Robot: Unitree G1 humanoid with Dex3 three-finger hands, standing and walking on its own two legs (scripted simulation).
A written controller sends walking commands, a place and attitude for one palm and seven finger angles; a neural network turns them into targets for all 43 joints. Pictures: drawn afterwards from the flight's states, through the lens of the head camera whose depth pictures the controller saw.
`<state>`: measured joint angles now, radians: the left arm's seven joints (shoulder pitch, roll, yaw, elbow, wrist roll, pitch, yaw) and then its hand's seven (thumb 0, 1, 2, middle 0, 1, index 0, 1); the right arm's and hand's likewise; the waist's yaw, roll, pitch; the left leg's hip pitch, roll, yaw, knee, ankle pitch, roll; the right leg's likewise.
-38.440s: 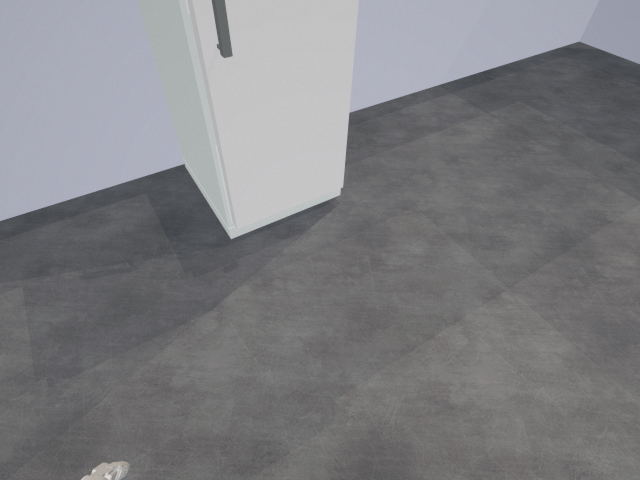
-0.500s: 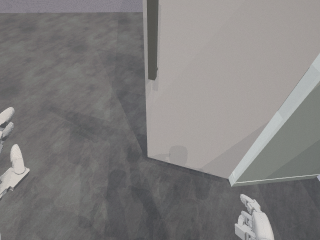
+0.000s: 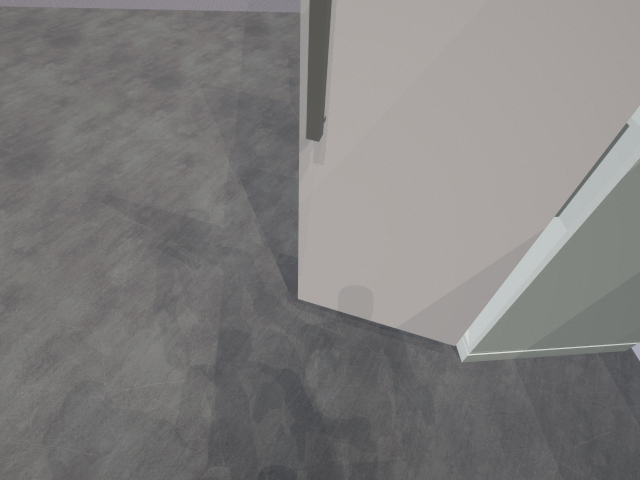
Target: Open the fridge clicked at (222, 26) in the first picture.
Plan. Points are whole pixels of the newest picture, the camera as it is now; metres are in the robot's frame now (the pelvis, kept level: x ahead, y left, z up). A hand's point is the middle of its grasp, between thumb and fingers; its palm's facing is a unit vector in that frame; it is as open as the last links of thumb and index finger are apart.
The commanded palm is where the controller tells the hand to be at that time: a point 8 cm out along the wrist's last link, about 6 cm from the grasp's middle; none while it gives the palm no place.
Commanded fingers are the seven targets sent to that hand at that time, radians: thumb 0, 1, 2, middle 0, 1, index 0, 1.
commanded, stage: let the arm hang, fingers relaxed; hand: left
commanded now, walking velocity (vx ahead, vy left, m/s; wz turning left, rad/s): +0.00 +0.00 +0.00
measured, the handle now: (322, 50) +0.70 +0.03 +0.19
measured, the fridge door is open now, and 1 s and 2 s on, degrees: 68 68 68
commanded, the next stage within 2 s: look to check the result in 0.76 s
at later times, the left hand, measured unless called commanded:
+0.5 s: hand out of the picture +0.09 +0.26 -0.14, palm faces -0.02 -0.93 -0.36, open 7.4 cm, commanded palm none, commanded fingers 0.00 0.90 0.90 -0.20 -0.30 -0.20 -0.30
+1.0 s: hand out of the picture +0.13 +0.23 -0.14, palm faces -0.06 -0.94 -0.32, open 7.4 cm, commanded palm none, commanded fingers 0.00 0.90 0.90 -0.20 -0.30 -0.20 -0.30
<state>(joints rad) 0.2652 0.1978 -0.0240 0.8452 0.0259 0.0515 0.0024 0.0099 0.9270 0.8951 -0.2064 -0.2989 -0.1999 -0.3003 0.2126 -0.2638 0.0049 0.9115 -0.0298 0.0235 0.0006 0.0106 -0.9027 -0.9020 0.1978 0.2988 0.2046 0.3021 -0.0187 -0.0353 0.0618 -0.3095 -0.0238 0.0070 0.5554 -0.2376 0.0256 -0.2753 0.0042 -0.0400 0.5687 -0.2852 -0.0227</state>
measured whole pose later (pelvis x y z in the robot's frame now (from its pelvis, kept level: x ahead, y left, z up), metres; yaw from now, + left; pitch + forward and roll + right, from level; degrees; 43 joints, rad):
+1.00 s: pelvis +0.04 +0.00 +0.02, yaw -1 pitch -1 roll +0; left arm 0.09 0.31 0.01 1.11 0.02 -0.02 0.00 0.01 0.90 0.90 -0.21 -0.30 -0.20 -0.30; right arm 0.10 -0.33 0.00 1.12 -0.02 0.00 -0.01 0.01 -0.90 -0.90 0.20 0.30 0.20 0.30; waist -0.01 0.01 0.06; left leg -0.13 -0.01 0.02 0.32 -0.17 0.01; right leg -0.10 0.02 -0.02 0.32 -0.21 -0.03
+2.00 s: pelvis +0.05 -0.01 +0.02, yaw -3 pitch -1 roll +0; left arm 0.10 0.33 0.01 1.12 0.01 -0.02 0.00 0.01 0.90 0.90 -0.20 -0.30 -0.20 -0.30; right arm 0.11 -0.33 0.00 1.13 -0.01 0.00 -0.02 0.01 -0.90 -0.90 0.20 0.30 0.21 0.30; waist -0.02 0.01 0.05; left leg -0.09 0.01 0.04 0.29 -0.18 0.00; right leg -0.06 0.04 0.00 0.28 -0.20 -0.04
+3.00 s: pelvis +0.04 +0.00 +0.02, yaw -3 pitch -1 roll +0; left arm 0.09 0.33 0.00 1.12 0.01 -0.02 0.00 0.01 0.90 0.90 -0.20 -0.30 -0.20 -0.30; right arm 0.10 -0.33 0.00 1.14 -0.01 0.00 -0.01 0.01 -0.90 -0.90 0.20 0.30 0.21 0.30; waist -0.02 0.00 0.06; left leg -0.09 0.00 0.04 0.28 -0.16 0.01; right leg -0.06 0.03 0.00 0.27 -0.18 -0.03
